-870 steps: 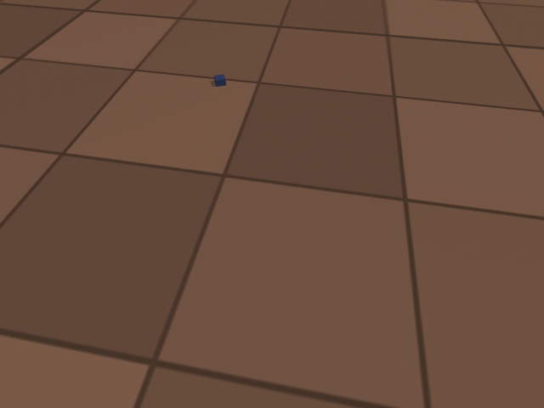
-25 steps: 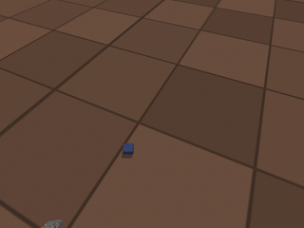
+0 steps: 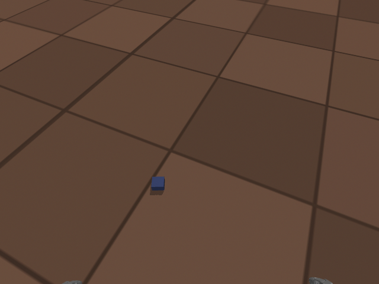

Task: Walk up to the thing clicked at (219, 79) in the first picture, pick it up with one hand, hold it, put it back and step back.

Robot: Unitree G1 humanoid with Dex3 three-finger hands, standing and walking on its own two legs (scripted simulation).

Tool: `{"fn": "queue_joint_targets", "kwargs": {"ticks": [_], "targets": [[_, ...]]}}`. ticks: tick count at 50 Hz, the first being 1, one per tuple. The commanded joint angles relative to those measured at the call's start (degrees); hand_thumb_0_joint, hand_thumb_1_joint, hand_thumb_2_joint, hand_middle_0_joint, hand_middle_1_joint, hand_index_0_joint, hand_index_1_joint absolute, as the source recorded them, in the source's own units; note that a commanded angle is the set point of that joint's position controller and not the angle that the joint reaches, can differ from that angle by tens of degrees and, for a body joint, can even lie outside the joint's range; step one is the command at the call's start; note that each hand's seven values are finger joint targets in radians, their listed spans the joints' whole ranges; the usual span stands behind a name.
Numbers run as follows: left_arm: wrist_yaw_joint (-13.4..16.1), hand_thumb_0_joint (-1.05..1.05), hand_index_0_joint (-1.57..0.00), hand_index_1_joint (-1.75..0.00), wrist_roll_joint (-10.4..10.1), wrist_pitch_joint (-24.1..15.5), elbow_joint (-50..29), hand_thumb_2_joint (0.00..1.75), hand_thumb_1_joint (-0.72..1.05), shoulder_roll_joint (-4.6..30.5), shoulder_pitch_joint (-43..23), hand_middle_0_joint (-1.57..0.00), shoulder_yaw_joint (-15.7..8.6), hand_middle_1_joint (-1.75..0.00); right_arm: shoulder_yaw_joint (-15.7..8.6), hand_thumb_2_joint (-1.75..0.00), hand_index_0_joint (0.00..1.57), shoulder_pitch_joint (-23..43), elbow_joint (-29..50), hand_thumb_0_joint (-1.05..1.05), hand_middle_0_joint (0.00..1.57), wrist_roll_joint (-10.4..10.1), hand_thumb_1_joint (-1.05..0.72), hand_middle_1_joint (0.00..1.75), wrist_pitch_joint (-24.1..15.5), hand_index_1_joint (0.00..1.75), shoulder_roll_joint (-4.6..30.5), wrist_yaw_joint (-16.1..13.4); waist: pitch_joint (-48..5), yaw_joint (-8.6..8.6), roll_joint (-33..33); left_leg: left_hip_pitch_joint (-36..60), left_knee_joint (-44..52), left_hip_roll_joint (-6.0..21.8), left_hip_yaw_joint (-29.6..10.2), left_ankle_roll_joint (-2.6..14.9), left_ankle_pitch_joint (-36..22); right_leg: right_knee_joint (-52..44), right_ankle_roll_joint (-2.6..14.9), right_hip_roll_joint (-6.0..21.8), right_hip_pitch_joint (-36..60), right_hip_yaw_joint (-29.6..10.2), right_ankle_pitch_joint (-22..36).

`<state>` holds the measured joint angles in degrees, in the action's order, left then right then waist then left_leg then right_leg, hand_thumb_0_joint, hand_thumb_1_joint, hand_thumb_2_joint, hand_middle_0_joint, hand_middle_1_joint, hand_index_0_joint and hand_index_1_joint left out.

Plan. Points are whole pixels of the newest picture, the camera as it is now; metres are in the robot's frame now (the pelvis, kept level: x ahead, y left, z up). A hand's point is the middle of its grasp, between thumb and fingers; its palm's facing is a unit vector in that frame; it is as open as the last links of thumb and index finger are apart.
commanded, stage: stand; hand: left
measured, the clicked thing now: (158, 183) +0.74 +0.22 -0.76
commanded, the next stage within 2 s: walk up in 0.74 s
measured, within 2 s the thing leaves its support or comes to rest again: neither
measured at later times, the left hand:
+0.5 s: hand out of the picture +0.05 +0.25 -0.16, palm faces -0.04 -0.94 -0.35, open 7.4 cm
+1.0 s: hand out of the picture +0.05 +0.30 -0.17, palm faces +0.00 -0.94 -0.35, open 7.4 cm
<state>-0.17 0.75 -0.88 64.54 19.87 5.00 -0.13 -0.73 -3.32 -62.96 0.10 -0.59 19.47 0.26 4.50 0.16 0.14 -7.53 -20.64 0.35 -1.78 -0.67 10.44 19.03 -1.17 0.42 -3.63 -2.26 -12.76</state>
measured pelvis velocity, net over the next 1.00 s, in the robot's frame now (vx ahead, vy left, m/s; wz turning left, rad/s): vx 0.03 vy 0.03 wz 0.01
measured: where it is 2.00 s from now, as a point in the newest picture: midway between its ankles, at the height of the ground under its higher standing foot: (191, 262)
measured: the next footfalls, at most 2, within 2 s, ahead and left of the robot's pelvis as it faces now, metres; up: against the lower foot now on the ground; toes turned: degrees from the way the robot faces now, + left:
right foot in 1.38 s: +0.33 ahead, -0.12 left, +0.00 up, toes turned -2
left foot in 1.72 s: +0.37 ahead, +0.14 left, +0.00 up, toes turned +1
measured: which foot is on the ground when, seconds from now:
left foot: down 0.00-1.00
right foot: down 0.00-0.98, up 1.00-1.00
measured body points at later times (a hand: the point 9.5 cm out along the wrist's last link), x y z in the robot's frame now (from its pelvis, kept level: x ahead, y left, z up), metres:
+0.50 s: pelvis -0.01 +0.00 +0.00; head +0.00 +0.00 +0.45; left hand +0.05 +0.30 -0.13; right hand +0.06 -0.31 -0.13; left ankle +0.01 +0.13 -0.75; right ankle -0.02 -0.13 -0.75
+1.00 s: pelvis +0.03 +0.03 -0.01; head +0.03 +0.04 +0.43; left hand +0.05 +0.35 -0.15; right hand +0.10 -0.30 -0.12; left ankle +0.06 +0.14 -0.75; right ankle -0.03 -0.13 -0.74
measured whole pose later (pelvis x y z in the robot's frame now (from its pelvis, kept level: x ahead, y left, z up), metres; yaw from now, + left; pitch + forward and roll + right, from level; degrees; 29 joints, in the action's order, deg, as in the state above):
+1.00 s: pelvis +0.03 +0.03 -0.01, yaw +1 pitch -3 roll -1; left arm -2.6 2.3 -0.9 57.9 23.5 16.2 -3.7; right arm -5.3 -13.0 -57.5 2.4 -3.0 22.9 2.8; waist 3.5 1.2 -1.0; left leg -14.6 -31.3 1.2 1.9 1.4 13.3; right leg 31.5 1.0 1.6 -6.2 -2.6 -21.4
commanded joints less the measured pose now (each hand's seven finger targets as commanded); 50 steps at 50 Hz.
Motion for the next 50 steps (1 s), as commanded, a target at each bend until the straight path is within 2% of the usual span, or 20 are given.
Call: {"fn": "queue_joint_targets", "kwargs": {"ticks": [1, 6, 14, 17, 29, 31, 36, 37, 38, 39, 40, 41, 42, 43, 45, 46, 47, 48, 49, 50], "targets": [[0.9, 0.0, -0.2, -0.3, -0.3, -1.1, -2.9, 0.9, 0.9, 12.6, -2.5, -0.2, -2.6, -0.3, -2.1, -0.9, 0.2, 2.4, 3.1, 0.0, 0.2, 0.1, -0.9, 0.3, -1.1, 0.3, 12.4, -0.6, -6.3, -0.43, 0.0, 2.8, 2.6, 6.4, -4.5, 1.93, -10.7, -3.2, 1.62, 6.1, -0.7, -3.9, 11.1], [0.7, 0.0, -0.2, -0.3, -0.1, -0.9, -2.4, 0.9, 0.9, 12.6, -1.5, -0.2, -2.5, -0.3, -2.0, -0.9, 0.2, 1.8, 2.4, 0.0, 0.2, 0.2, -0.9, 0.3, -1.1, 0.3, 12.8, -0.5, -4.4, -0.23, 0.3, 1.0, 4.9, 6.3, -5.3, 1.73, -3.4, -4.0, 1.76, 5.7, -2.4, -3.8, 4.8], [0.5, 0.0, -0.2, -0.3, -0.3, -1.2, -2.5, 0.9, 0.9, 12.7, -1.0, -0.2, -2.3, -0.3, -2.0, -0.9, 0.2, 1.3, 1.8, 0.0, 0.2, 0.3, -0.9, 0.3, -1.3, 0.3, 12.9, -0.3, -5.9, -0.17, 0.2, 2.8, 3.5, 6.5, -5.1, 1.68, -8.0, -3.8, 2.02, 6.2, -2.8, -4.2, 7.3], [0.5, 0.0, -0.2, -0.3, -0.3, -1.1, -2.4, 0.9, 0.9, 13.0, -0.5, -0.2, -2.3, -0.3, -1.9, -0.9, 0.2, 0.5, 1.4, 0.0, 0.2, 0.3, -0.9, 0.3, -1.1, 0.3, 13.0, -0.4, -4.7, -0.34, -0.2, 1.4, 4.3, 6.3, -5.3, 1.7, -4.4, -4.3, 1.98, 6.1, -3.3, -4.4, 5.0], [0.6, 0.0, -0.2, -0.3, -0.2, -1.1, -3.1, 0.9, 0.9, 13.1, -0.4, -0.2, -2.2, -0.3, -1.5, -0.9, 0.2, -0.8, 1.3, 0.0, 0.2, 0.4, -0.9, 0.3, -1.1, 0.3, 13.1, -0.4, -5.5, -0.46, 0.0, 1.3, 3.5, 6.4, -5.1, 1.88, -7.1, -3.8, 2.11, 6.4, -2.9, -4.5, 7.5], [0.5, 0.0, -0.2, -0.3, -0.3, -0.9, -2.9, 0.9, 0.9, 12.9, 0.2, -0.2, -2.1, -0.3, -1.4, -0.9, 0.2, -1.2, 1.1, 0.0, 0.2, 0.3, -0.9, 0.3, -1.1, 0.3, 13.1, -0.4, -4.0, -0.41, 0.5, -0.1, 4.8, 6.3, -5.5, 1.72, -3.9, -3.8, 2.11, 6.0, -3.3, -4.3, 4.7], [0.5, 0.0, -0.2, -0.3, -0.3, -1.1, -3.1, 0.9, 0.9, 13.1, 0.3, -0.2, -2.0, -0.3, -1.5, -0.9, 0.2, -1.0, 1.3, 0.0, 0.2, 0.2, -0.9, 0.3, -1.1, 0.3, 13.2, -0.3, -4.8, -0.36, -0.3, 1.1, 3.9, 6.3, -5.4, 1.77, -6.2, -3.9, 2.03, 6.2, -3.8, -4.3, 5.4], [-0.6, 0.0, -0.2, -0.3, 0.3, -1.5, -5.5, 0.9, 0.9, 16.6, 4.1, -0.2, -5.0, -0.3, -4.2, -0.9, 0.2, -4.4, 4.3, 0.0, 0.2, 1.0, -0.9, 0.3, -1.6, 0.3, 16.5, 0.9, -9.9, 0.07, -0.9, 0.6, -0.2, 3.3, -4.5, 5.24, 19.9, -1.2, 4.92, 3.0, -0.4, -4.0, -18.4], [-1.0, 0.0, -0.2, -0.3, 0.9, -1.5, -5.0, 0.9, 0.9, 16.9, 5.9, -0.2, -5.4, -0.3, -4.5, -0.9, 0.2, -4.9, 4.3, 0.0, 0.2, 1.7, -0.9, 0.3, -1.5, 0.3, 16.8, 1.3, -6.7, 0.99, -0.5, -5.8, -1.4, 3.3, -5.4, 5.5, 29.0, -0.8, 6.32, 4.4, -1.5, -7.0, -27.9], [-1.2, 0.0, -0.2, -0.3, 1.1, -1.5, -5.6, 0.9, 0.9, 17.1, 6.7, -0.2, -6.0, -0.3, -4.8, -0.9, 0.2, -2.1, 5.9, 0.0, 0.2, 2.0, -0.9, 0.3, -1.4, 0.3, 16.3, 1.5, -1.3, 2.09, -0.5, -12.6, -3.2, 2.8, -5.5, 5.29, 28.9, -1.3, 7.6, 6.2, -3.3, -10.4, -31.0], [-1.2, 0.0, -0.2, -0.3, 1.1, -1.5, -6.2, 0.9, 0.9, 17.5, 8.2, -0.2, -6.5, -0.3, -4.7, -0.9, 0.2, -0.1, 7.6, 0.0, 0.2, 2.2, -0.9, 0.3, -1.5, 0.3, 14.6, 1.7, 2.6, 3.28, -3.2, -19.0, -7.1, 1.6, -3.6, 4.5, 24.2, -3.9, 9.25, 8.7, -1.8, -14.2, -31.4], [-1.0, 0.0, -0.2, -0.3, 1.1, -1.8, -6.5, 0.9, 0.9, 18.6, 9.5, -0.2, -7.1, -0.3, -4.6, -0.9, 0.2, 1.4, 8.9, 0.0, 0.2, 2.2, -0.9, 0.3, -1.8, 0.3, 12.8, 1.9, 5.6, 4.33, -8.1, -24.3, -15.0, -0.4, 1.6, 2.8, 14.2, -9.1, 11.74, 13.5, 1.5, -19.4, -28.8], [-0.9, 0.0, -0.2, -0.3, 1.4, -2.3, -7.5, 0.9, 0.9, 19.2, 10.0, -0.2, -7.6, -0.3, -4.8, -0.9, 0.2, 0.9, 9.5, 0.0, 0.2, 2.4, -0.9, 0.3, -2.1, 0.3, 12.9, 1.7, 5.7, 4.61, -9.5, -28.4, -20.3, 2.2, 0.7, 1.93, 13.5, -10.7, 14.66, 17.7, 5.4, -23.3, -18.1], [-0.9, 0.0, -0.2, -0.3, 1.4, -2.6, -8.4, 0.9, 0.9, 19.6, 9.8, -0.2, -7.8, -0.3, -5.1, -0.9, 0.2, 0.1, 10.0, 0.0, 0.2, 2.1, -0.9, 0.3, -2.4, 0.3, 13.6, 1.8, 4.5, 3.94, -7.7, -27.9, -21.5, 3.6, -0.7, 2.14, 14.7, -10.2, 16.05, 19.0, 5.5, -23.4, -13.0], [-1.2, 0.0, -0.2, -0.3, 1.6, -2.7, -10.9, 0.9, 0.9, 19.0, 6.2, -0.2, -7.7, -0.3, -5.5, -0.9, 0.2, -3.3, 10.7, 0.0, 0.2, 1.7, -0.9, 0.3, -2.7, 0.3, 13.3, 2.6, 0.6, 1.67, -8.0, -19.2, -17.0, 4.5, -1.0, 2.45, 16.0, -9.2, 13.99, 15.6, 1.2, -17.0, -16.6], [-1.5, 0.0, -0.2, -0.3, 1.8, -2.4, -12.4, 0.9, 0.9, 19.3, 2.7, -0.2, -7.5, -0.3, -6.1, -0.9, 0.2, -7.3, 10.1, 0.0, 0.2, 1.7, -0.9, 0.3, -2.9, 0.3, 13.3, 2.7, 0.8, -1.04, -11.0, -11.5, -12.4, 5.1, -0.4, 3.16, 13.7, -6.9, 12.59, 14.3, -4.9, -13.7, -15.6], [-1.8, 0.0, -0.2, -0.3, 1.4, -2.0, -13.9, 0.9, 0.9, 17.9, -0.5, -0.2, -7.0, -0.3, -6.8, -0.9, 0.2, -13.0, 8.5, 0.0, 0.2, 1.8, -0.9, 0.3, -3.2, 0.3, 13.2, 2.6, 0.1, -4.8, -9.4, -0.6, -5.2, 3.1, 2.2, 3.15, 6.9, -0.7, 10.44, 10.8, -11.9, -8.4, -11.7], [-2.0, 0.0, -0.2, -0.3, 1.2, -1.4, -14.6, 0.9, 0.9, 14.4, 0.1, -0.2, -5.9, -0.3, -8.1, -0.9, 0.2, -19.2, 6.5, 0.0, 0.2, 2.4, -0.9, 0.3, -3.7, 0.3, 14.3, 2.0, -2.3, -7.6, -3.1, 11.6, -1.0, 0.2, 2.9, 2.53, 3.8, 11.1, 7.94, 5.2, -18.9, -2.8, -7.3], [-2.1, 0.0, -0.2, -0.3, 0.4, -1.3, -15.6, 0.9, 0.9, 9.1, 3.5, -0.2, -4.5, -0.3, -9.9, -0.9, 0.2, -24.3, 6.2, 0.0, 0.2, 3.4, -0.9, 0.3, -4.1, 0.3, 19.4, 1.0, -3.7, -8.94, 14.5, 18.7, 8.0, 10.4, -15.4, 4.17, 16.6, 31.8, 4.63, -3.7, -30.2, 2.1, -11.9], [-1.4, 0.0, -0.2, -0.3, 0.4, -1.2, -14.8, 0.9, 0.9, 10.8, 6.0, -0.2, -4.8, -0.3, -10.2, -0.9, 0.2, -21.2, 8.5, 0.0, 0.2, 3.3, -0.9, 0.3, -4.5, 0.3, 24.1, 1.0, -2.2, -6.78, 15.3, 12.4, 13.5, 21.9, -35.1, 9.87, 28.5, 40.6, 4.36, -5.9, -35.5, -3.1, -19.9]]}}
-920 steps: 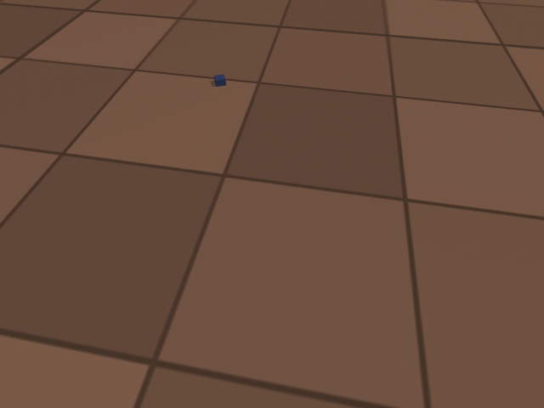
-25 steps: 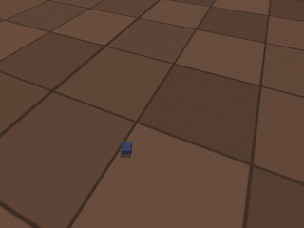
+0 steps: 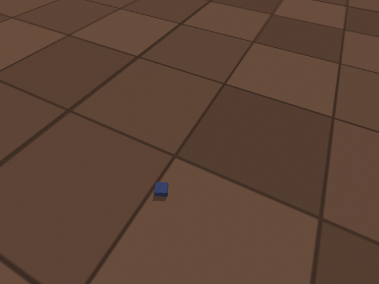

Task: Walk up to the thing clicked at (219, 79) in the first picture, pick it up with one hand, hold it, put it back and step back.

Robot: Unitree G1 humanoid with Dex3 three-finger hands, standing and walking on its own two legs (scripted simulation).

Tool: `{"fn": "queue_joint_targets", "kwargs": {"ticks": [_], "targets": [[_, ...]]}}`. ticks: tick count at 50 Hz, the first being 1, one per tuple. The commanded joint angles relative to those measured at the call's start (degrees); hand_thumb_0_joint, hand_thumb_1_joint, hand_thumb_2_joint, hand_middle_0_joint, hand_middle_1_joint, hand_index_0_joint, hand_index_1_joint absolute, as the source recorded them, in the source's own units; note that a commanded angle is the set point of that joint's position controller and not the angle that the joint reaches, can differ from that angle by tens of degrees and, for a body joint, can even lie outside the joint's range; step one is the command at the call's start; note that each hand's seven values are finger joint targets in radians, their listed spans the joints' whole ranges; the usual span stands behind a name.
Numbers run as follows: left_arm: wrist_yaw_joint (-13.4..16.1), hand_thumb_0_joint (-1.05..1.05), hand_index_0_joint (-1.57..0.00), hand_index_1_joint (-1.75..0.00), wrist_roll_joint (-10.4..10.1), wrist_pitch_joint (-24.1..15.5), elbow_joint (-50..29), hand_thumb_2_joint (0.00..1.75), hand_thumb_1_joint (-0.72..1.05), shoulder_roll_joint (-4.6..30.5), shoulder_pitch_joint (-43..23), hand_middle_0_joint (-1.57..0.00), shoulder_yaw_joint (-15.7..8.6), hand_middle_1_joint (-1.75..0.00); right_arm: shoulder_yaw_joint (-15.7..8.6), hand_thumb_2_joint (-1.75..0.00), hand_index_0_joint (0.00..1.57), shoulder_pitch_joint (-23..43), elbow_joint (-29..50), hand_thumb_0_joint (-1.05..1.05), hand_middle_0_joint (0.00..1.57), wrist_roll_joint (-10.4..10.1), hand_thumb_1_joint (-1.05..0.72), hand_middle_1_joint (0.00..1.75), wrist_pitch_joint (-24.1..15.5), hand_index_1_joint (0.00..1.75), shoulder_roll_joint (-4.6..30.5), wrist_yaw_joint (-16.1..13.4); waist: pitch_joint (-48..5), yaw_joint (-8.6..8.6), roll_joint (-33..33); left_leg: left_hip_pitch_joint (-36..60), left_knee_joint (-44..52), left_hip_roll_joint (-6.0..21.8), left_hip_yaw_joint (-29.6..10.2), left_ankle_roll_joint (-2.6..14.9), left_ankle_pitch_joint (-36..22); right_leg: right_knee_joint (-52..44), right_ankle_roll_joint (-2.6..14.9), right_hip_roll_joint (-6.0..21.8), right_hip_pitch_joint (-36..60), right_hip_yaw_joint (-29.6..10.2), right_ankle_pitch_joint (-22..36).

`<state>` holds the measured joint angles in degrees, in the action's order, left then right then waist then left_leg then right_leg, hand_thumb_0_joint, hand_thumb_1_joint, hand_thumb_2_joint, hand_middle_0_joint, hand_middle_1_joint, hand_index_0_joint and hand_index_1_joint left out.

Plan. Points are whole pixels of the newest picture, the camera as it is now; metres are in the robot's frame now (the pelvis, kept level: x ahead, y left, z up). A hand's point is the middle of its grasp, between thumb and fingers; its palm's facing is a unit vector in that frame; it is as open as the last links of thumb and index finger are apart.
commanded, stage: walk up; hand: left
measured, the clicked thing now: (161, 189) +0.71 +0.19 -0.74
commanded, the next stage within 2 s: none
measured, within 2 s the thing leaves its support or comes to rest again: neither
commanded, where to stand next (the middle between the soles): +0.32 -0.04 m, yaw -2 degrees
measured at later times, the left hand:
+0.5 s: hand (109, 222) +0.27 +0.23 -0.13, palm faces -0.05 -0.93 -0.37, open 7.4 cm
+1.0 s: hand (113, 209) +0.33 +0.25 -0.17, palm faces -0.07 -0.94 -0.34, open 7.4 cm
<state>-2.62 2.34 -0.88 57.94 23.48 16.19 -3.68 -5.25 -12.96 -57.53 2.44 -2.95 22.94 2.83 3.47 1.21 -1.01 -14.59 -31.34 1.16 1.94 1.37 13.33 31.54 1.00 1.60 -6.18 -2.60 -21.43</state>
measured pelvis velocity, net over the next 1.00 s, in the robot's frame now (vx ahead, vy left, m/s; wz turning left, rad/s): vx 0.27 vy -0.02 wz -0.03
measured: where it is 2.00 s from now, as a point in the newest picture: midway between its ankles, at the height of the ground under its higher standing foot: (193, 273)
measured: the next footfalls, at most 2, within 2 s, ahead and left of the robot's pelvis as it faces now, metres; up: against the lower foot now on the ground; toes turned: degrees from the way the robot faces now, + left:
right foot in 0.38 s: +0.30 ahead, -0.15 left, +0.00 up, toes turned -3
left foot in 0.72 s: +0.34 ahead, +0.11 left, +0.00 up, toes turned +0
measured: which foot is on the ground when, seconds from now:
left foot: down 0.00-0.40, up 0.42-0.70, down 0.72-1.00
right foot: up 0.00-0.36, down 0.38-1.00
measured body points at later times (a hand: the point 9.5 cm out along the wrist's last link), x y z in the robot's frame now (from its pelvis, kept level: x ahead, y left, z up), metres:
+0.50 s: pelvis +0.16 -0.02 -0.01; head +0.18 -0.04 +0.44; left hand +0.27 +0.28 -0.10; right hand +0.19 -0.34 -0.13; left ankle +0.09 +0.10 -0.66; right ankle +0.23 -0.14 -0.73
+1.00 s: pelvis +0.27 -0.02 -0.01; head +0.30 +0.00 +0.44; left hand +0.33 +0.29 -0.14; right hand +0.36 -0.33 -0.12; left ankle +0.31 +0.11 -0.73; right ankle +0.27 -0.15 -0.73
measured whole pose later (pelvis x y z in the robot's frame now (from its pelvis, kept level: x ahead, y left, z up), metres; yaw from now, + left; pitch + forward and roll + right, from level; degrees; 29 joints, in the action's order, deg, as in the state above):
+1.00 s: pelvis +0.27 -0.02 -0.01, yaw -2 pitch -2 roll -1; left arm -1.0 0.9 -0.5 55.2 22.7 13.5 -1.2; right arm -0.6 -11.1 -51.3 -0.1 -2.3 21.3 -0.1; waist 5.1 0.5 -0.9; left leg -19.1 -38.3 3.7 1.8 -0.9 17.4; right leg 36.2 -0.7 1.0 -15.1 1.2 -18.9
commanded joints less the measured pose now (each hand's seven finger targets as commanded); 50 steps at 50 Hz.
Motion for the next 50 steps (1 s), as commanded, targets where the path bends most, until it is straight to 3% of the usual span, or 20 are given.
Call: {"fn": "queue_joint_targets", "kwargs": {"ticks": [1, 3, 5, 12, 17, 18, 19, 20, 21, 26, 29, 31, 34, 35, 36, 37, 38, 45, 48, 50], "targets": [[1.3, 0.0, -0.2, -0.3, -1.3, -1.4, -7.8, 0.9, 0.9, 12.6, -5.6, -0.2, -2.1, -0.3, -5.2, -0.9, 0.2, -7.3, 4.8, 0.0, 0.2, -0.8, -0.9, 0.3, -1.9, 0.3, 19.9, -1.5, 2.5, -5.66, 7.5, 10.6, 24.2, 22.2, -37.3, 11.63, 27.8, 30.0, 2.48, -2.5, -29.6, -8.3, -8.5], [0.7, 0.0, -0.2, -0.3, -2.1, -1.7, -6.4, 0.9, 0.9, 12.4, -1.1, -0.2, -2.1, -0.3, -3.1, -0.9, 0.2, -2.4, 7.7, 0.0, 0.2, -1.0, -0.9, 0.3, -2.1, 0.3, 14.5, -1.5, 3.6, -2.16, 5.1, 11.1, 20.6, 16.8, -24.1, 10.13, 16.1, 28.1, 2.06, 0.2, -28.5, -7.0, -2.2], [0.2, 0.0, -0.2, -0.3, -1.8, -1.8, -5.7, 0.9, 0.9, 12.4, 0.7, -0.2, -2.1, -0.3, -2.7, -0.9, 0.2, -3.6, 8.3, 0.0, 0.2, -1.4, -0.9, 0.3, -2.6, 0.3, 13.5, -1.7, 3.3, -2.38, 8.1, 10.3, 20.6, 14.4, -16.0, 9.12, 5.1, 23.4, 0.62, 1.1, -26.1, -5.0, 2.0], [-1.6, 0.0, -0.2, -0.3, -0.9, -1.8, -10.9, 0.9, 0.9, 9.8, -6.0, -0.2, -2.1, -0.3, -2.7, -0.9, 0.2, -7.3, 11.0, 0.0, 0.2, -1.7, -0.9, 0.3, -2.4, 0.3, 14.4, -1.3, 3.0, -4.07, 8.9, 8.8, 16.6, 11.6, -6.0, 9.38, -10.8, 5.6, 0.03, 2.3, -18.8, 3.3, 10.2], [-1.1, 0.0, -0.2, -0.3, -1.1, -2.3, -9.8, 0.9, 0.9, 9.8, 0.4, -0.2, -3.3, -0.3, -2.3, -0.9, 0.2, -4.8, 14.0, 0.0, 0.2, -2.0, -0.9, 0.3, -1.4, 0.3, 14.2, -1.7, 0.3, 0.46, 5.1, 0.2, 4.6, 10.2, -4.2, 7.13, -12.6, -0.3, 1.54, -1.6, -1.7, 7.1, 12.3], [-0.5, 0.0, -0.2, -0.3, -1.0, -2.7, -9.0, 0.9, 0.9, 11.5, 5.1, -0.2, -4.3, -0.3, -1.4, -0.9, 0.2, -6.3, 14.5, 0.0, 0.2, -2.0, -0.9, 0.3, -1.4, 0.3, 12.0, -1.7, -2.7, 2.85, 0.5, -2.5, -5.7, 7.4, -2.3, 5.74, -14.7, -1.5, 2.58, -2.0, 6.1, 5.6, 9.3], [0.2, 0.0, -0.2, -0.3, -0.6, -3.3, -8.9, 0.9, 0.9, 15.3, 10.0, -0.2, -5.8, -0.3, -0.2, -0.9, 0.2, -9.8, 15.2, 0.0, 0.2, -2.3, -0.9, 0.3, -1.7, 0.3, 8.8, -1.8, -6.2, 4.61, -11.0, -9.7, -22.2, 2.2, 0.5, 3.33, -7.1, -8.0, 5.77, 6.2, 13.4, -7.8, 3.1], [0.6, 0.0, -0.2, -0.3, -1.3, -3.7, -10.7, 0.9, 0.9, 18.8, 11.0, -0.2, -6.1, -0.3, 0.4, -0.9, 0.2, -11.2, 15.6, 0.0, 0.2, -2.7, -0.9, 0.3, -1.4, 0.3, 8.1, -1.9, -7.0, 4.22, -15.8, -20.2, -34.3, -5.6, 0.7, 1.26, 16.6, -16.2, 13.03, 21.5, 16.2, -33.2, 1.1], [0.6, 0.0, -0.2, -0.3, -2.0, -3.5, -11.7, 0.9, 0.9, 19.0, 8.0, -0.2, -6.0, -0.3, -1.0, -0.9, 0.2, -9.4, 14.2, 0.0, 0.2, -2.2, -0.9, 0.3, -1.0, 0.3, 13.4, -2.6, -4.7, 3.87, -7.7, -18.4, -39.8, -1.8, -6.0, 1.29, 20.0, -15.9, 18.36, 24.4, 7.8, -36.2, 0.2], [1.0, 0.0, -0.2, -0.3, -2.0, -3.4, -14.5, 0.9, 0.9, 13.2, 0.0, -0.2, -4.0, -0.3, -0.9, -0.9, 0.2, -13.1, 11.2, 0.0, 0.2, -2.4, -0.9, 0.3, -0.8, 0.3, 11.6, -1.1, 1.3, -1.16, -8.4, -11.7, -26.1, 2.8, -4.4, -0.07, 9.6, -15.8, 12.81, 11.7, -7.9, -8.6, 6.4], [0.7, 0.0, -0.2, -0.3, -1.0, -3.3, -16.3, 0.9, 0.9, 13.8, -1.0, -0.2, -4.2, -0.3, -0.8, -0.9, 0.2, -11.5, 11.9, 0.0, 0.2, -1.6, -0.9, 0.3, -1.0, 0.3, 10.4, -0.4, 1.6, -0.63, -9.5, -7.2, -14.2, 2.9, -0.9, -1.11, 8.2, -15.0, 13.05, 11.7, -12.5, -5.8, 5.9], [0.9, 0.0, -0.2, -0.3, -1.0, -2.8, -16.4, 0.9, 0.9, 12.9, -0.9, -0.2, -3.3, -0.3, -0.7, -0.9, 0.2, -10.0, 11.8, 0.0, 0.2, -1.3, -0.9, 0.3, -1.4, 0.3, 9.1, -1.1, -0.4, -0.12, -8.0, -3.8, -9.2, 1.3, 1.1, -1.45, 3.6, -10.2, 12.2, 11.5, -12.8, -4.3, 15.6], [1.3, 0.0, -0.2, -0.3, -2.0, -1.3, -16.4, 0.9, 0.9, 10.0, -3.5, -0.2, -1.5, -0.3, -0.8, -0.9, 0.2, -12.0, 9.9, 0.0, 0.2, -0.9, -0.9, 0.3, -2.2, 0.3, 8.9, -2.7, -4.1, -3.12, -2.8, 9.4, 0.1, -0.9, 1.5, -0.64, -6.1, 1.5, 8.3, 8.3, -19.7, -0.9, 13.8], [1.3, 0.0, -0.2, -0.3, -2.1, -1.0, -17.1, 0.9, 0.9, 7.7, -3.5, -0.2, -0.6, -0.3, -1.4, -0.9, 0.2, -13.1, 10.3, 0.0, 0.2, -0.4, -0.9, 0.3, -2.5, 0.3, 11.2, -3.2, -4.3, -4.31, 3.4, 10.3, 5.9, 3.6, -4.9, 0.68, -3.0, 6.5, 5.64, 5.0, -22.2, 1.5, 5.6], [1.4, 0.0, -0.2, -0.3, -2.5, -0.5, -16.8, 0.9, 0.9, 4.6, -1.0, -0.2, 0.3, -0.3, -1.9, -0.9, 0.2, -11.1, 11.5, 0.0, 0.2, 0.2, -0.9, 0.3, -3.1, 0.3, 15.7, -3.5, -4.5, -2.57, 13.4, 9.3, 13.1, 16.9, -25.6, 4.83, -1.2, 15.7, 1.79, -1.9, -25.5, 2.8, -5.1], [2.2, 0.0, -0.2, -0.3, -2.6, 0.4, -14.1, 0.9, 0.9, 9.6, 2.0, -0.2, -1.1, -0.3, -2.1, -0.9, 0.2, -7.1, 13.0, 0.0, 0.2, -0.9, -0.9, 0.3, -2.9, 0.3, 18.7, -3.5, -4.6, -1.61, 10.4, 1.7, 15.1, 22.7, -32.6, 12.19, 6.6, 21.0, 1.26, -1.1, -19.9, -0.8, -14.6], [2.4, 0.0, -0.2, -0.3, -2.4, 0.6, -12.5, 0.9, 0.9, 11.8, 2.0, -0.2, -1.5, -0.3, -2.1, -0.9, 0.2, -3.9, 13.2, 0.0, 0.2, -1.1, -0.9, 0.3, -2.5, 0.3, 17.9, -3.5, -2.2, -0.81, 8.1, -1.1, 14.8, 21.7, -30.8, 13.83, 9.7, 23.1, 1.44, 0.5, -18.8, -1.9, -14.1], [2.5, 0.0, -0.2, -0.3, -2.1, -0.6, -5.9, 0.9, 0.9, 8.5, 3.2, -0.2, -1.0, -0.3, 0.4, -0.9, 0.2, 1.5, 11.2, 0.0, 0.2, -1.8, -0.9, 0.3, -1.1, 0.3, 14.0, -3.6, -5.5, 0.96, 12.2, -2.2, 2.1, 12.0, -10.1, 6.37, -15.8, -0.6, 1.05, -0.6, -5.5, 4.1, 3.9], [2.7, 0.0, -0.2, -0.3, -1.6, -1.5, -6.6, 0.9, 0.9, 13.6, -3.3, -0.2, -1.2, -0.3, 1.7, -0.9, 0.2, 1.4, 10.2, 0.0, 0.2, -3.4, -0.9, 0.3, -0.2, 0.3, 9.5, -3.5, -5.2, -1.79, 1.1, -2.6, -1.6, 4.3, -4.7, 0.13, -3.2, -5.7, 4.9, 8.3, -7.8, -8.6, 14.4], [2.4, 0.0, -0.2, -0.3, -2.3, -1.4, -6.6, 0.9, 0.9, 12.0, -6.8, -0.2, -0.2, -0.3, 1.3, -0.9, 0.2, 1.8, 7.4, 0.0, 0.2, -2.8, -0.9, 0.3, -0.2, 0.3, 11.0, -3.6, -5.1, -2.69, 1.8, 5.4, 0.3, 4.8, -4.8, 0.55, -3.2, -3.9, 4.52, 7.9, -12.9, -5.9, 15.2]]}}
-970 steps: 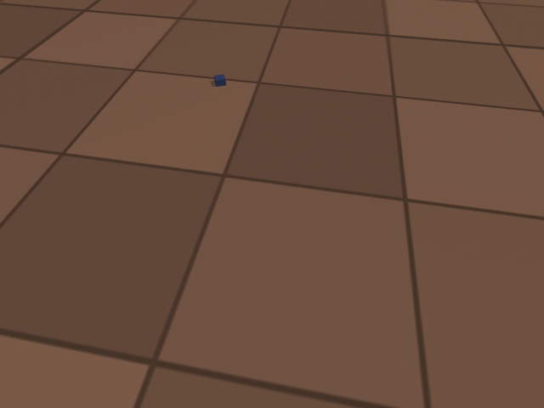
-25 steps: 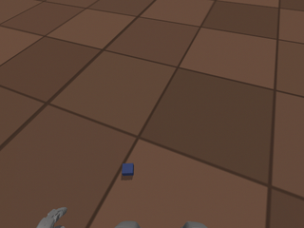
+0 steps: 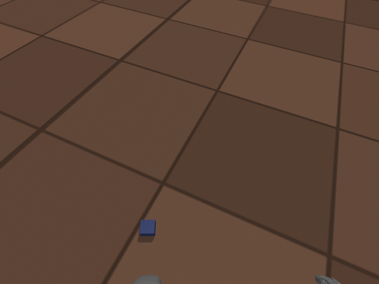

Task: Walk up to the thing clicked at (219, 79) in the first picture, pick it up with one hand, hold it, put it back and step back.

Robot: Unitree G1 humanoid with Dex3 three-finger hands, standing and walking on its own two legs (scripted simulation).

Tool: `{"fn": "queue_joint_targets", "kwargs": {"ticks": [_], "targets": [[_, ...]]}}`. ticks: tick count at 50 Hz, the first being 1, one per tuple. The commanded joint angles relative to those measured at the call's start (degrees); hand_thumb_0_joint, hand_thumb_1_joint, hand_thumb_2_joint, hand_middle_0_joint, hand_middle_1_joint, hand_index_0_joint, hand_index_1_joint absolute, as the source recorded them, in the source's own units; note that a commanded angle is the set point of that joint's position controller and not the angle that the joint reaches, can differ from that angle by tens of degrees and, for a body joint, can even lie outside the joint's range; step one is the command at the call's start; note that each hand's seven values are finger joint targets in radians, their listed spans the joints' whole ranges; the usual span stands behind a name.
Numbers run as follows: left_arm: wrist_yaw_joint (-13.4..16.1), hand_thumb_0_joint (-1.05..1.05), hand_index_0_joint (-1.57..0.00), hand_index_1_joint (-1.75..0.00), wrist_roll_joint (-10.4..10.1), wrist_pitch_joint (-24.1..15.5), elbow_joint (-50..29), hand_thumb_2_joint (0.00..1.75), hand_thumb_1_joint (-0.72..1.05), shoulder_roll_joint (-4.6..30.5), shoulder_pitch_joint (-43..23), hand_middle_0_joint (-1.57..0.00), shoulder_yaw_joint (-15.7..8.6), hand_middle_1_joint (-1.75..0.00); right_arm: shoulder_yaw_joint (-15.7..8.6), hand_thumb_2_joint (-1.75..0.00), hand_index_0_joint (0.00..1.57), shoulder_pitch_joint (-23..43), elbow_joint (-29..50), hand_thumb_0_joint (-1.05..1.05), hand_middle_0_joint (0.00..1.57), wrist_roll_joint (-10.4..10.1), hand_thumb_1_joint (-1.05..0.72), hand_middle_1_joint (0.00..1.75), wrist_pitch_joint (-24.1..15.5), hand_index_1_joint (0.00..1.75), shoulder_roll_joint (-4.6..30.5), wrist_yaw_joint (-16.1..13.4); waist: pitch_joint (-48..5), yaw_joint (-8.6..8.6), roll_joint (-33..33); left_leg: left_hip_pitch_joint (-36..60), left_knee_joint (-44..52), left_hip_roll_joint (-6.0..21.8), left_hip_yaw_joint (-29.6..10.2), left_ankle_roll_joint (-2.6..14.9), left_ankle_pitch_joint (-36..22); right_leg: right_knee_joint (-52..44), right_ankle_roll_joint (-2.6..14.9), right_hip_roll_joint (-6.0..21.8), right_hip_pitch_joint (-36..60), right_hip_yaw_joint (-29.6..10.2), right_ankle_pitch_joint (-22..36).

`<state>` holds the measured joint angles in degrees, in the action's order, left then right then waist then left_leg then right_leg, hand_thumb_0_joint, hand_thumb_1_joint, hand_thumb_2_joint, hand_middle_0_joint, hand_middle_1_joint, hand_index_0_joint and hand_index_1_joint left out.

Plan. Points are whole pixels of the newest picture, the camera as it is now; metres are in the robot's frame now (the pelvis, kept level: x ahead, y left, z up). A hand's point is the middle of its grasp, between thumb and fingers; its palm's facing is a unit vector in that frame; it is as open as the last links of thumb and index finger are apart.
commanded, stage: walk up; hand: left
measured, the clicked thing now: (147, 227) +0.44 +0.22 -0.73
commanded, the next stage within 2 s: stand in 1.18 s
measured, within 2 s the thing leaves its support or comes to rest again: neither
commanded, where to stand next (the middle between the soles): +0.05 -0.02 m, yaw +0 degrees
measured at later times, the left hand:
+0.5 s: hand out of the picture +0.13 +0.24 -0.13, palm faces -0.02 -0.94 -0.34, open 7.4 cm
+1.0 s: hand out of the picture +0.09 +0.25 -0.13, palm faces -0.01 -0.95 -0.32, open 7.4 cm
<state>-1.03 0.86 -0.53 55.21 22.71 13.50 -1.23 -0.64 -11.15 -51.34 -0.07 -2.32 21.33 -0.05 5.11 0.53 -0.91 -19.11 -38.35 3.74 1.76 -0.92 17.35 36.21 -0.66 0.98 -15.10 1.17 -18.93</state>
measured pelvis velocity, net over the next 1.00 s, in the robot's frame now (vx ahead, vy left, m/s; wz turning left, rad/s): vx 0.02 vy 0.00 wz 0.00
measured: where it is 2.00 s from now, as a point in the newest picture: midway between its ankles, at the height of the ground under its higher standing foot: outside the picture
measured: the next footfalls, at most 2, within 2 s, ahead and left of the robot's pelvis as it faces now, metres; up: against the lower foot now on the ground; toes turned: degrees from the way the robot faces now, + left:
none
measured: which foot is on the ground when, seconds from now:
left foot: down 0.00-1.00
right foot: down 0.00-1.00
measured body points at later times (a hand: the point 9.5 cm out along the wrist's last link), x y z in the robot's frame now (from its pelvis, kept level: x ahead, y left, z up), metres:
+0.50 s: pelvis +0.02 -0.01 +0.02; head +0.03 -0.01 +0.47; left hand +0.13 +0.29 -0.10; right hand +0.11 -0.32 -0.11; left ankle +0.03 +0.13 -0.72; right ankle +0.00 -0.13 -0.72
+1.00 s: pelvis +0.02 +0.00 +0.03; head +0.03 +0.00 +0.48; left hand +0.10 +0.30 -0.11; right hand +0.10 -0.30 -0.11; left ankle +0.03 +0.13 -0.72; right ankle +0.00 -0.13 -0.72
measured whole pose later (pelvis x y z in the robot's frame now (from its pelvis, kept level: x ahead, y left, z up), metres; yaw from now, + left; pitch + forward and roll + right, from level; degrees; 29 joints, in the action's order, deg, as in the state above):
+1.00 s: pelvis +0.02 +0.00 +0.03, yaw +0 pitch -2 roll +0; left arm -1.0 0.6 0.2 66.6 19.9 5.1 -0.8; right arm 0.0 -5.0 -66.4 0.2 -1.3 19.7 0.1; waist 2.6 0.1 -0.3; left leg -7.6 -18.5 2.6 2.5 -1.4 9.0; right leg 17.8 -1.1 1.6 -4.2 1.3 -11.6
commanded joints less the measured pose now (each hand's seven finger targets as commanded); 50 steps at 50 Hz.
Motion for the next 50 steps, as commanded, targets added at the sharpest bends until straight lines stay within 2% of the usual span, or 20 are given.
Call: {"fn": "queue_joint_targets", "kwargs": {"ticks": [1, 4, 6, 11, 14, 20, 25, 31, 41, 50], "targets": [[0.9, 0.0, -0.2, -0.3, -1.1, -1.8, -3.1, 0.9, 0.9, 11.8, -3.7, -0.2, -2.2, -0.3, -3.3, -0.9, 0.2, 2.1, 0.8, 0.0, 0.2, -0.2, -0.9, 0.3, -1.0, 0.3, 13.2, -0.6, -7.0, -1.11, 2.3, 9.5, 7.5, 3.1, -5.2, 3.46, -11.6, -8.1, 4.88, 6.6, -2.0, -7.0, 14.6], [1.1, 0.0, -0.2, -0.3, -1.0, -2.0, -0.9, 0.9, 0.9, 11.7, -4.1, -0.2, -2.0, -0.3, -2.6, -0.9, 0.2, 2.9, -1.4, 0.0, 0.2, -0.6, -0.9, 0.3, -1.0, 0.3, 12.8, -0.5, -8.3, -0.8, -1.1, 9.7, 7.2, 3.8, -4.4, 4.12, -20.2, -8.6, 4.28, 6.4, 2.9, -5.8, 21.6], [1.3, 0.0, -0.2, -0.3, -1.2, -1.9, -0.2, 0.9, 0.9, 12.0, -4.9, -0.2, -2.1, -0.3, -2.4, -0.9, 0.2, 3.8, -2.5, 0.0, 0.2, -0.8, -0.9, 0.3, -0.8, 0.3, 12.3, -0.5, -8.4, -0.74, -2.3, 10.6, 7.7, 3.1, -3.5, 3.52, -21.6, -9.1, 4.25, 7.0, 3.9, -6.0, 25.1], [1.5, 0.0, -0.2, -0.3, -1.0, -1.4, 1.3, 0.9, 0.9, 11.2, -8.6, -0.2, -1.8, -0.3, -2.2, -0.9, 0.2, 5.9, -5.6, 0.0, 0.2, -0.5, -0.9, 0.3, -0.1, 0.3, 12.2, -0.4, -8.8, -0.95, -2.1, 12.3, 11.1, 3.4, -3.4, 3.11, -20.6, -12.3, 3.48, 7.1, 5.7, -5.4, 22.0], [1.5, 0.0, -0.2, -0.3, -1.1, -1.1, 2.6, 0.9, 0.9, 10.8, -10.0, -0.2, -1.7, -0.3, -1.9, -0.9, 0.2, 7.7, -7.0, 0.0, 0.2, -0.3, -0.9, 0.3, 0.0, 0.3, 11.9, -0.3, -7.1, -0.5, -1.3, 12.9, 14.0, 3.5, -3.9, 2.56, -19.6, -14.9, 2.86, 6.8, 5.3, -5.3, 18.6], [1.2, 0.0, -0.2, -0.3, -0.9, -0.8, 4.7, 0.9, 0.9, 10.2, -12.4, -0.2, -1.7, -0.3, -1.5, -0.9, 0.2, 9.2, -9.4, 0.0, 0.2, 0.0, -0.9, 0.3, 0.0, 0.3, 11.5, -0.2, -7.0, -0.39, 0.3, 12.9, 18.5, 3.9, -4.2, 1.97, -17.7, -18.4, 2.25, 6.6, 8.2, -4.8, 16.2], [1.1, 0.0, -0.2, -0.3, -0.8, -0.8, 6.1, 0.9, 0.9, 10.1, -12.3, -0.2, -1.9, -0.3, -1.3, -0.9, 0.2, 9.6, -10.5, 0.0, 0.2, 0.1, -0.9, 0.3, -0.1, 0.3, 11.5, -0.3, -8.2, -0.21, 1.0, 14.5, 19.5, 4.2, -3.9, 1.73, -19.3, -19.7, 2.09, 6.4, 9.8, -4.2, 18.2], [1.0, 0.0, -0.2, -0.3, -0.5, -0.7, 6.8, 0.9, 0.9, 9.9, -13.2, -0.2, -1.9, -0.3, -1.4, -0.9, 0.2, 9.3, -11.2, 0.0, 0.2, 0.2, -0.9, 0.3, 0.1, 0.3, 11.6, -0.4, -7.3, -0.73, 1.1, 13.9, 21.0, 4.1, -3.9, 1.68, -15.2, -21.5, 1.88, 6.4, 9.7, -4.6, 15.7], [1.0, 0.0, -0.2, -0.3, -0.5, -0.4, 7.8, 0.9, 0.9, 9.3, -12.0, -0.2, -1.9, -0.3, -1.6, -0.9, 0.2, 8.8, -11.7, 0.0, 0.2, 0.3, -0.9, 0.3, -0.1, 0.3, 11.5, -0.6, -7.4, -0.75, 1.0, 14.7, 21.5, 4.5, -4.1, 1.93, -17.5, -21.3, 1.61, 6.0, 9.6, -3.8, 16.3], [0.9, 0.0, -0.2, -0.3, -0.5, -0.3, 8.1, 0.9, 0.9, 9.0, -11.3, -0.2, -1.8, -0.3, -1.6, -0.9, 0.2, 8.6, -11.6, 0.0, 0.2, 0.4, -0.9, 0.3, 0.0, 0.3, 11.3, -0.5, -6.7, -0.72, 1.5, 14.0, 22.5, 4.4, -4.4, 1.84, -16.2, -21.4, 1.42, 6.0, 9.3, -3.9, 14.9]]}}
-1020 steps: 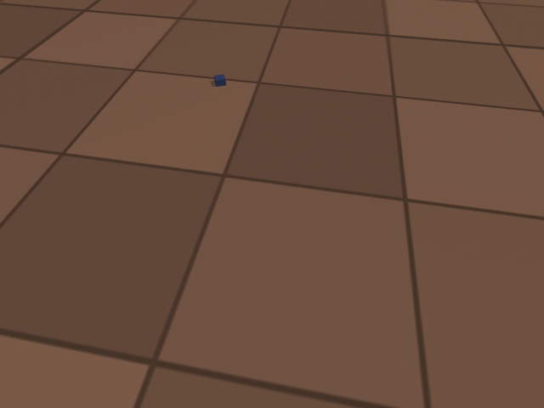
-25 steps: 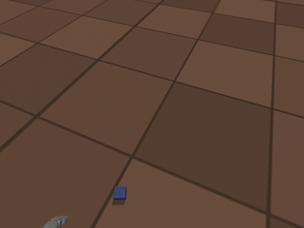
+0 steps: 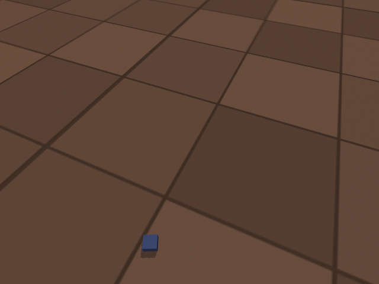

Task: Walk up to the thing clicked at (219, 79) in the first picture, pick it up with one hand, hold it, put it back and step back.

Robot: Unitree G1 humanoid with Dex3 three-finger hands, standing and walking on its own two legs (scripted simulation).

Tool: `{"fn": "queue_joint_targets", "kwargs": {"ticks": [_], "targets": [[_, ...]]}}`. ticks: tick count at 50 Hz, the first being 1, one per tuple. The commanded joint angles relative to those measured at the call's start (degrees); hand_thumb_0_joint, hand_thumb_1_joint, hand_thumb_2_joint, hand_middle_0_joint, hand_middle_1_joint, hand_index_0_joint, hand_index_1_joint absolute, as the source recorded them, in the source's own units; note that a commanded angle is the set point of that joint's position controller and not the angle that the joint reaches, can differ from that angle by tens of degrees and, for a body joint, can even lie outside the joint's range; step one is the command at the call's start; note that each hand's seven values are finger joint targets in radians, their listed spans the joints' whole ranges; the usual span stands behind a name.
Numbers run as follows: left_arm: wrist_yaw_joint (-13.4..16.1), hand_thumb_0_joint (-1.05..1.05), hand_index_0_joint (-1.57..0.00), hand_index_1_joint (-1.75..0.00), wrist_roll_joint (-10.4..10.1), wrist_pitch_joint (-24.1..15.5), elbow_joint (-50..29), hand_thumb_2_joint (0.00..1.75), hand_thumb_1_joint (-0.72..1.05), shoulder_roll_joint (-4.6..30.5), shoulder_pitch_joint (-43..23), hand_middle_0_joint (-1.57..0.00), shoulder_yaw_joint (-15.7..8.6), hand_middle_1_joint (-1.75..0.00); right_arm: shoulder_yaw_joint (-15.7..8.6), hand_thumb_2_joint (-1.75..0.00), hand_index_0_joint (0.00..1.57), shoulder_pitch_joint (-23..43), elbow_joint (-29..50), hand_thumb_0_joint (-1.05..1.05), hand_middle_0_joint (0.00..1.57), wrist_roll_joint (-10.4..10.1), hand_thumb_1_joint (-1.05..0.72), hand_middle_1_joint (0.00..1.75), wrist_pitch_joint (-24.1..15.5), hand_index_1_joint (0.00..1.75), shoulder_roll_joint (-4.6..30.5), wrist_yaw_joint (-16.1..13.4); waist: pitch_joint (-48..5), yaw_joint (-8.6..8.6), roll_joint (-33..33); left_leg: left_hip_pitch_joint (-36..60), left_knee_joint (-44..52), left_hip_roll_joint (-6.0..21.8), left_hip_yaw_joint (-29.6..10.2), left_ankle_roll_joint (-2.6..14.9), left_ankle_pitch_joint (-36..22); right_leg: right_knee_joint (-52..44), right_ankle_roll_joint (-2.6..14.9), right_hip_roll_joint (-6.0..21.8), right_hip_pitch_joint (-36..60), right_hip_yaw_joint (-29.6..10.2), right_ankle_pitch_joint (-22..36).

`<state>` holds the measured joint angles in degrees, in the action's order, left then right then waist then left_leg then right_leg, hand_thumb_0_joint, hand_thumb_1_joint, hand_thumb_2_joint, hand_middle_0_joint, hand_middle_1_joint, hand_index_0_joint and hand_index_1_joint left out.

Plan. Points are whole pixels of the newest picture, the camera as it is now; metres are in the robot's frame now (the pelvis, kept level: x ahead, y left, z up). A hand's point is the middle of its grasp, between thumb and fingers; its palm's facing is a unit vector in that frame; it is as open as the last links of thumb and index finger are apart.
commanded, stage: walk up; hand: left
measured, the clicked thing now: (150, 242) +0.42 +0.22 -0.76
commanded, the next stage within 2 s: stand in 0.18 s
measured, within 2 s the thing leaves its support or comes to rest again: neither
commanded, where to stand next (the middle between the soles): +0.03 -0.02 m, yaw +0 degrees
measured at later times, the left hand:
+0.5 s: hand out of the picture +0.07 +0.26 -0.16, palm faces -0.03 -0.94 -0.34, open 7.4 cm
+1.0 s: hand out of the picture +0.07 +0.26 -0.16, palm faces -0.03 -0.94 -0.34, open 7.4 cm
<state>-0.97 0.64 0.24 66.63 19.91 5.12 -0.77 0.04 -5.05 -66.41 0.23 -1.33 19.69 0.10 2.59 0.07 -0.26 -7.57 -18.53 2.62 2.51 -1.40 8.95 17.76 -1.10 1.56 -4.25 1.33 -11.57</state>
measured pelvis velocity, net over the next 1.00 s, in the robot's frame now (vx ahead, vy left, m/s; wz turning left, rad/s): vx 0.00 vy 0.01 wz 0.01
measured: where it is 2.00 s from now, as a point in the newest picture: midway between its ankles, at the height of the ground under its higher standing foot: outside the picture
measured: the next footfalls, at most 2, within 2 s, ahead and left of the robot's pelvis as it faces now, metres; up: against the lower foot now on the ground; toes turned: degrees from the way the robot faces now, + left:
none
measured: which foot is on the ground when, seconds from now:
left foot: down 0.00-1.00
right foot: down 0.00-1.00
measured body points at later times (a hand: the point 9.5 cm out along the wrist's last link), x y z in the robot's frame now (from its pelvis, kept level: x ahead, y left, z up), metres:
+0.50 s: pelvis +0.00 +0.00 +0.00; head +0.01 +0.01 +0.45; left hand +0.07 +0.31 -0.13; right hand +0.08 -0.30 -0.13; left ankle +0.01 +0.13 -0.75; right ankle -0.02 -0.13 -0.75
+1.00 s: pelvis +0.00 +0.01 +0.00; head +0.01 +0.01 +0.45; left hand +0.07 +0.31 -0.13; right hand +0.08 -0.29 -0.13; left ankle +0.01 +0.13 -0.75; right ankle -0.02 -0.13 -0.75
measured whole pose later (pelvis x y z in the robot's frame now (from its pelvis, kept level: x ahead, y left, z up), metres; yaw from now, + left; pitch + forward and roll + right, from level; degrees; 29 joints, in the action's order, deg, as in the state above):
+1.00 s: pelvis +0.00 +0.01 +0.00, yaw +0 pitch -2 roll +0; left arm -0.6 1.0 -0.6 64.5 20.2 6.9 0.4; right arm -0.1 -5.8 -65.2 0.5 -0.8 19.9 0.6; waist 2.7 0.0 -0.1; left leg -7.9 -18.6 1.8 2.4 -0.8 9.0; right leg 17.5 -1.8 2.4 -4.3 1.5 -11.5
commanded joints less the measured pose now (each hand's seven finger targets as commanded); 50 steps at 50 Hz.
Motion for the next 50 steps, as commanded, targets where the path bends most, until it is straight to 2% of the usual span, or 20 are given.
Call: {"fn": "queue_joint_targets", "kwargs": {"ticks": [1, 8, 9, 14, 22, 27, 32, 35, 41, 46, 50], "targets": [[0.9, 0.0, -0.2, -0.3, -0.3, -1.1, -3.3, 0.9, 0.9, 11.8, -2.9, -0.2, -2.3, -0.3, -2.3, -0.9, 0.2, 2.8, 3.4, 0.0, 0.2, 0.0, -0.9, 0.3, -1.0, 0.3, 12.8, -0.7, -3.7, -0.16, 0.5, 2.4, 2.7, 5.4, -5.2, 2.26, -7.6, -3.1, 1.74, 5.5, -1.9, -4.4, 7.9], [0.9, 0.0, -0.2, -0.3, -0.1, -1.1, -3.5, 0.9, 0.9, 11.7, -2.0, -0.2, -2.2, -0.3, -2.6, -0.9, 0.2, 2.9, 3.6, 0.0, 0.2, 0.1, -0.9, 0.3, -1.0, 0.3, 12.9, -0.6, -4.8, -0.16, 1.0, 3.2, 2.9, 5.5, -5.4, 2.44, -7.0, -2.9, 1.81, 5.4, -1.5, -4.1, 6.8], [1.1, 0.0, -0.2, -0.3, 0.1, -1.6, -4.1, 0.9, 0.9, 12.2, -1.9, -0.2, -2.0, -0.3, -2.5, -0.9, 0.2, 3.2, 3.9, 0.0, 0.2, 0.6, -0.9, 0.3, -0.7, 0.3, 12.6, -0.6, -3.7, 0.06, 1.1, 2.4, 2.1, 5.8, -5.4, 2.12, -8.9, -3.4, 1.78, 6.5, -2.0, -4.8, 8.5], [1.3, 0.0, -0.2, -0.3, 0.0, -2.1, -4.3, 0.9, 0.9, 12.2, -1.1, -0.2, -1.8, -0.3, -2.3, -0.9, 0.2, 2.7, 4.4, 0.0, 0.2, 0.3, -0.9, 0.3, -0.6, 0.3, 12.6, -0.3, -4.9, -0.11, 0.5, 3.7, 1.6, 5.8, -5.3, 2.29, -10.0, -3.5, 1.54, 6.7, -1.5, -4.7, 10.7], [1.3, 0.0, -0.2, -0.3, -0.1, -1.9, -4.5, 0.9, 0.9, 12.4, -0.9, -0.2, -1.7, -0.3, -2.2, -0.9, 0.2, 2.2, 4.5, 0.0, 0.2, 0.4, -0.9, 0.3, -0.5, 0.3, 12.8, -0.2, -3.8, -0.07, 1.2, 2.1, 2.5, 5.7, -5.7, 2.08, -6.2, -3.7, 1.46, 6.6, -1.4, -4.5, 6.8], [1.3, 0.0, -0.2, -0.3, 0.0, -1.9, -4.8, 0.9, 0.9, 12.6, -1.0, -0.2, -1.6, -0.3, -2.2, -0.9, 0.2, 1.7, 4.4, 0.0, 0.2, 0.4, -0.9, 0.3, -0.6, 0.3, 12.6, -0.2, -4.8, -0.08, 0.4, 2.8, 2.4, 6.1, -5.8, 2.17, -9.5, -2.8, 1.52, 6.6, -1.1, -4.4, 8.3], [1.3, 0.0, -0.2, -0.3, -0.1, -1.9, -5.1, 0.9, 0.9, 12.6, -0.7, -0.2, -1.4, -0.3, -2.3, -0.9, 0.2, 1.9, 4.3, 0.0, 0.2, 0.5, -0.9, 0.3, -0.6, 0.3, 12.7, -0.3, -4.9, 0.11, 0.5, 2.6, 2.0, 6.0, -5.6, 2.19, -9.7, -3.0, 1.63, 6.8, -1.0, -4.4, 8.4], [1.3, 0.0, -0.2, -0.3, 0.1, -1.8, -5.0, 0.9, 0.9, 12.8, -0.6, -0.2, -1.4, -0.3, -2.4, -0.9, 0.2, 2.2, 4.4, 0.0, 0.2, 0.3, -0.9, 0.3, -0.4, 0.3, 12.7, -0.3, -4.1, -0.13, -0.1, 2.7, 2.2, 5.7, -5.7, 2.06, -7.4, -3.2, 1.67, 6.6, -1.9, -4.3, 6.9], [1.4, 0.0, -0.2, -0.3, 0.0, -2.0, -5.2, 0.9, 0.9, 12.4, 0.1, -0.2, -1.3, -0.3, -2.4, -0.9, 0.2, 1.7, 4.3, 0.0, 0.2, 0.2, -0.9, 0.3, -0.5, 0.3, 12.9, -0.1, -4.2, -0.02, 0.6, 2.9, 2.0, 5.8, -5.6, 2.34, -9.0, -3.3, 1.6, 6.7, -1.4, -4.3, 8.5], [1.3, 0.0, -0.2, -0.3, -0.1, -1.8, -5.1, 0.9, 0.9, 12.6, -0.1, -0.2, -1.5, -0.3, -2.3, -0.9, 0.2, 1.5, 4.5, 0.0, 0.2, 0.3, -0.9, 0.3, -0.5, 0.3, 12.6, -0.2, -3.3, -0.03, 0.8, 1.6, 3.0, 5.6, -6.0, 2.33, -6.2, -3.2, 1.68, 6.6, -1.4, -4.2, 5.9], [1.3, 0.0, -0.2, -0.3, 0.1, -1.9, -5.3, 0.9, 0.9, 12.6, 0.1, -0.2, -1.5, -0.3, -2.5, -0.9, 0.2, 2.1, 4.8, 0.0, 0.2, 0.2, -0.9, 0.3, -0.4, 0.3, 12.9, -0.2, -4.1, 0.06, 0.3, 3.2, 2.0, 5.9, -6.0, 2.54, -7.0, -3.3, 1.75, 6.7, -2.3, -4.3, 6.3]]}}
